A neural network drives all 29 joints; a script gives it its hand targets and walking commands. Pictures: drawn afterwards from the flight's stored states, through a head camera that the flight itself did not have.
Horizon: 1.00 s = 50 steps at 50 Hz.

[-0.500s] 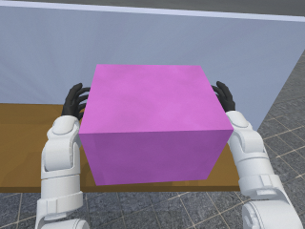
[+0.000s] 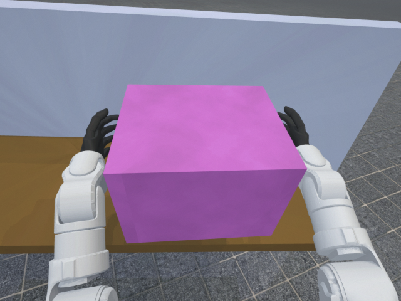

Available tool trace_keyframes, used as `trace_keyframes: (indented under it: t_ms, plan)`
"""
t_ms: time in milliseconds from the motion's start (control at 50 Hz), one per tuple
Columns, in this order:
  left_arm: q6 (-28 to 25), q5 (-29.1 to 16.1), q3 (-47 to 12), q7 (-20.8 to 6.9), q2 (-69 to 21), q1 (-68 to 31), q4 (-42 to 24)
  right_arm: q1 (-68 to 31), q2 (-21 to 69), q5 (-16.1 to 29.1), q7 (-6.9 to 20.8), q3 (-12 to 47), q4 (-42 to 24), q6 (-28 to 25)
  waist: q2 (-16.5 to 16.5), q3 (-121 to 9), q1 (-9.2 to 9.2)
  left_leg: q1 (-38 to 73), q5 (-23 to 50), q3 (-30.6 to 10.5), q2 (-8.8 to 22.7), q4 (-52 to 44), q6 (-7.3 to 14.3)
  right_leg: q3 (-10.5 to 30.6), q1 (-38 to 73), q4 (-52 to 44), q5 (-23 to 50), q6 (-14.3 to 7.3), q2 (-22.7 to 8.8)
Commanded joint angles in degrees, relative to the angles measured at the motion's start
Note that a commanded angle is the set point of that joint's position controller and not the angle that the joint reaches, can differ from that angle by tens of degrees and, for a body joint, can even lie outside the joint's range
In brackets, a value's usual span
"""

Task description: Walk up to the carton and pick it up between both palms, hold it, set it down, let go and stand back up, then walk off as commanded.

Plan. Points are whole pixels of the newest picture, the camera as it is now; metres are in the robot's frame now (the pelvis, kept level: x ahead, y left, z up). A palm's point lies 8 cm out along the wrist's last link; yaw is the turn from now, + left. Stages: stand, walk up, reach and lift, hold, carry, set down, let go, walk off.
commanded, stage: hold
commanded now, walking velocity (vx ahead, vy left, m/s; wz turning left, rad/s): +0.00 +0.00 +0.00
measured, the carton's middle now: (199, 159) +0.37 +0.00 +0.14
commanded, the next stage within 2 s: none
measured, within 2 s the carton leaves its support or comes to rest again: neither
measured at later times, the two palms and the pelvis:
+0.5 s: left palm (93, 151) +0.35 +0.19 +0.19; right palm (293, 146) +0.36 -0.19 +0.18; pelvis +0.00 +0.00 +0.00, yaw +0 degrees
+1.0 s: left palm (94, 150) +0.35 +0.19 +0.19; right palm (296, 146) +0.36 -0.19 +0.19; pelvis +0.00 +0.00 +0.00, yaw +0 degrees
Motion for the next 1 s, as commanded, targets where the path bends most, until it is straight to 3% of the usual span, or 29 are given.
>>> trace_keyframes:
  t_ms: [0, 20, 100, 140, 160, 200, 220, 240, 260, 300, 340, 380, 420, 440, 460, 480, 500, 520, 540, 600, 660, 700, 740, 820, 880, 900, 920, 940, 980]
  plan:
    - [-3.1, -7.2, -24.8, -6.8, -24.1, -33.9, -9.2, -43.4, 26.9, 6.3, 7.4, 22.7, -19.2, -3.8, 3.7, -21.2, 0.45, 16.8, 10.9, -1.8, -2.0, 1.0, -0.1, 1.4, -2.0, -2.2, 17.6, 3.1, 0.9]
    - [-3.3, -7.2, -23.7, -6.9, -23.5, -36.7, -7.2, -46.3, 27.2, 6.1, 7.4, 22.0, -17.9, -3.7, 2.7, -20.0, 0.37, 15.2, 8.9, -2.2, -2.1, 0.5, 0.1, 1.4, -3.1, -2.4, 15.9, 3.1, 0.7]
    - [-3.5, -8.2, -26.1, -6.9, -25.0, -35.9, -9.9, -44.4, 27.0, 6.2, 7.3, 21.6, -18.4, -4.1, 5.0, -21.5, -0.49, 16.5, 8.9, -2.1, -2.0, 1.0, -0.3, 1.5, -3.4, -2.1, 16.2, 3.1, 0.3]
    - [-3.1, -7.6, -24.6, -7.3, -23.4, -34.7, -5.9, -44.0, 26.2, 5.3, 7.0, 20.7, -16.3, -3.3, 3.0, -18.8, -1.11, 14.7, 6.2, -2.1, -2.0, 0.4, 0.4, 1.8, -3.1, -2.6, 14.2, 3.5, 0.1]
    - [-3.4, -7.2, -23.8, -7.2, -23.8, -36.2, -7.3, -44.8, 27.6, 5.9, 7.2, 22.0, -17.1, -3.6, 3.0, -20.3, 0.54, 14.9, 8.1, -2.0, -1.9, 0.4, 0.4, 1.7, -2.8, -2.1, 15.8, 3.2, 0.3]
    - [-4.0, -7.6, -24.4, -7.2, -23.1, -39.9, -7.5, -46.2, 27.8, 5.1, 7.5, 20.2, -16.2, -3.8, 3.5, -19.2, -0.53, 13.7, 5.3, -1.9, -1.9, -0.1, 0.2, 1.4, -3.8, -2.5, 11.4, 2.9, 0.1]
    - [-3.9, -8.2, -24.8, -7.2, -24.4, -39.5, -6.2, -47.6, 27.5, 5.0, 7.6, 20.2, -16.5, -4.0, 3.1, -19.5, -0.06, 14.0, 4.0, -1.9, -1.5, -0.3, 0.2, 1.5, -5.1, -2.8, 9.1, 2.6, 0.5]
    - [-4.6, -9.0, -26.0, -6.5, -25.3, -39.7, -10.1, -46.7, 27.9, 5.5, 7.7, 20.3, -18.9, -4.8, 4.5, -23.5, -0.16, 15.2, 8.1, -2.1, -1.6, 0.6, -0.2, 0.9, -3.9, -1.8, 13.6, 2.5, 0.7]
    - [-4.3, -8.8, -25.4, -6.7, -24.3, -38.7, -7.7, -47.4, 27.9, 4.7, 7.5, 20.5, -18.7, -4.7, 3.2, -22.8, -0.28, 14.2, 6.9, -2.1, -1.7, 0.7, 0.2, 1.3, -3.2, -2.1, 12.8, 2.9, 0.5]
    - [-4.5, -9.1, -25.9, -6.4, -25.3, -37.5, -9.6, -47.2, 28.2, 5.6, 7.6, 22.1, -20.4, -4.8, 2.9, -24.5, 0.17, 15.4, 9.3, -2.0, -1.6, 0.9, 0.2, 1.0, -2.3, -1.6, 16.0, 3.1, 0.7]
    - [-4.0, -7.5, -23.8, -6.6, -23.9, -36.8, -5.3, -46.4, 27.6, 4.7, 7.7, 21.7, -16.1, -4.0, 2.7, -20.6, 0.96, 14.2, 6.1, -1.5, -2.1, 0.1, 0.4, 1.5, -3.6, -2.5, 12.8, 3.1, 0.5]
    - [-3.1, -6.6, -22.6, -7.4, -23.9, -35.6, -3.9, -44.2, 27.0, 4.1, 7.6, 20.8, -14.2, -3.5, 2.1, -18.7, 0.1, 13.8, 4.7, -1.6, -2.0, -0.7, 0.9, 1.7, -2.4, -3.1, 11.0, 3.1, 0.3]
    - [-3.7, -7.5, -24.6, -7.0, -24.8, -37.1, -8.9, -46.0, 28.5, 6.2, 7.5, 22.4, -18.0, -4.5, 3.4, -21.5, 0.81, 15.4, 9.0, -2.0, -1.7, 0.4, 0.1, 1.2, -2.3, -1.9, 15.2, 3.2, 0.6]
    - [-3.5, -7.3, -23.0, -7.3, -23.9, -36.5, -5.5, -45.5, 28.1, 5.7, 7.0, 21.7, -16.7, -4.0, 2.5, -21.2, 0.33, 15.2, 9.2, -1.6, -2.0, 0.8, 0.3, 1.7, -1.7, -2.4, 16.7, 3.5, 0.1]
    - [-3.7, -8.0, -24.2, -7.2, -24.1, -36.7, -7.7, -47.6, 28.2, 6.5, 7.1, 22.4, -20.4, -4.8, 2.7, -23.9, 0.42, 15.5, 10.0, -1.6, -2.3, 1.1, 0.2, 1.6, -1.3, -2.1, 17.5, 3.4, 0.5]
    - [-3.7, -8.0, -24.1, -7.1, -23.8, -36.7, -6.8, -46.9, 27.6, 5.6, 6.9, 22.0, -19.0, -4.3, 2.1, -21.8, -0.49, 14.6, 9.2, -2.1, -2.2, 0.8, 0.2, 1.6, -1.6, -2.0, 17.7, 3.5, 0.6]
    - [-4.2, -8.6, -25.0, -6.7, -24.5, -37.7, -9.3, -46.5, 28.4, 6.4, 6.9, 23.1, -20.8, -4.6, 2.6, -24.0, 0.38, 15.7, 11.1, -2.1, -2.1, 1.2, 0.0, 1.3, -1.6, -1.5, 18.4, 3.6, 0.9]
    - [-4.1, -8.6, -25.3, -6.7, -25.1, -36.3, -9.7, -44.5, 28.3, 6.4, 7.0, 23.0, -20.2, -4.4, 3.1, -23.9, -0.1, 16.2, 11.5, -2.1, -2.1, 1.4, 0.1, 1.6, -0.9, -1.6, 19.3, 3.4, 0.7]
    - [-3.9, -8.1, -24.9, -6.8, -24.2, -37.0, -9.0, -43.5, 26.9, 6.1, 7.0, 21.8, -17.3, -3.7, 4.7, -21.3, -0.74, 15.4, 8.9, -2.3, -2.0, 0.6, -0.3, 1.3, -2.2, -2.1, 15.6, 3.0, 0.7]
    - [-3.5, -7.2, -25.0, -6.9, -23.8, -36.5, -8.9, -44.2, 26.5, 5.8, 7.3, 21.3, -17.1, -4.0, 5.3, -20.6, -0.17, 15.5, 8.4, -2.1, -1.9, 0.5, -0.3, 1.1, -2.9, -2.4, 13.8, 2.7, 0.6]
    - [-3.7, -7.9, -24.7, -7.1, -23.7, -36.2, -8.6, -44.4, 27.2, 5.5, 7.2, 22.0, -18.4, -3.8, 2.4, -21.5, -0.69, 16.2, 9.9, -2.3, -1.9, 0.8, -0.2, 1.1, -2.0, -2.1, 16.5, 3.1, 0.9]
    - [-4.0, -8.7, -26.7, -6.7, -24.9, -36.6, -11.1, -43.9, 26.8, 5.9, 7.1, 21.6, -20.9, -4.3, 4.4, -23.5, -1.43, 17.4, 11.6, -2.4, -1.6, 1.7, -0.8, 1.0, -2.2, -1.8, 17.3, 2.9, 0.9]
    - [-3.8, -8.0, -25.6, -6.5, -24.2, -36.7, -10.4, -45.6, 26.3, 6.0, 7.4, 21.6, -20.2, -4.3, 4.8, -22.6, -0.47, 16.7, 11.0, -2.4, -1.8, 1.5, -0.7, 1.1, -3.0, -1.9, 16.4, 2.6, 1.0]
    - [-2.9, -6.7, -22.9, -7.5, -22.8, -36.1, -5.0, -44.5, 26.7, 4.6, 7.5, 20.5, -15.4, -3.1, 1.3, -16.9, -0.11, 13.3, 4.1, -1.7, -1.7, -0.8, 0.7, 1.5, -3.0, -3.3, 10.0, 2.7, 0.3]
    - [-3.9, -9.4, -27.1, -6.2, -25.8, -36.0, -12.4, -43.5, 27.0, 6.7, 7.8, 22.0, -20.4, -4.7, 4.5, -24.3, -0.6, 17.8, 11.4, -2.6, -1.2, 1.4, -0.5, 1.2, -3.1, -1.7, 17.1, 2.6, 1.2]
    - [-4.2, -8.9, -26.5, -6.0, -25.3, -38.4, -12.1, -46.0, 27.3, 6.6, 7.7, 22.2, -20.7, -4.9, 4.9, -24.4, 0.37, 17.3, 10.8, -2.3, -1.6, 1.6, -0.6, 1.1, -3.9, -1.8, 15.9, 2.6, 1.1]
    - [-3.8, -9.2, -27.1, -6.0, -25.4, -35.9, -11.5, -46.1, 27.0, 6.5, 7.8, 22.6, -21.5, -4.9, 4.7, -24.7, -0.2, 17.9, 11.8, -2.7, -1.4, 1.9, -0.2, 1.2, -3.6, -1.8, 18.1, 2.8, 0.9]
    - [-3.5, -8.5, -24.9, -6.1, -23.4, -36.1, -7.9, -47.1, 26.6, 6.0, 7.7, 22.0, -20.0, -4.4, 2.9, -21.6, 0.64, 16.0, 9.4, -2.1, -1.7, 1.1, 0.3, 1.4, -4.1, -2.0, 16.0, 3.0, 0.6]
    - [-2.7, -5.8, -22.4, -7.0, -22.6, -35.5, -3.7, -44.5, 26.9, 4.6, 7.8, 21.2, -14.1, -3.2, 3.1, -17.4, 0.79, 13.6, 4.6, -1.5, -2.1, -0.4, 0.9, 2.0, -3.8, -3.1, 11.1, 3.0, 0.0]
